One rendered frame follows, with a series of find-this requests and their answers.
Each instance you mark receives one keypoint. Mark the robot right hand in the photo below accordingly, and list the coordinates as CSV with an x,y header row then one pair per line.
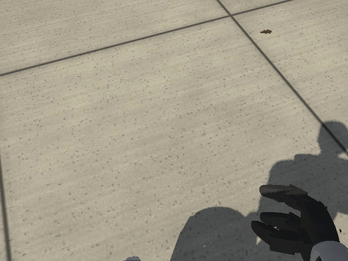
x,y
296,234

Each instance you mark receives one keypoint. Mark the left robot shin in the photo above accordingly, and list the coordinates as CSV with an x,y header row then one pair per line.
x,y
132,258

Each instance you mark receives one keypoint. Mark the right robot forearm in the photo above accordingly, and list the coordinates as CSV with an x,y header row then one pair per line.
x,y
329,251

